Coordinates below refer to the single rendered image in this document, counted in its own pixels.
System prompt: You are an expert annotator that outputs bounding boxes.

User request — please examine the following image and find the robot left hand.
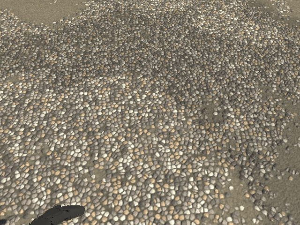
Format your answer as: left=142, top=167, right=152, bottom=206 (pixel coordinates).
left=29, top=204, right=85, bottom=225

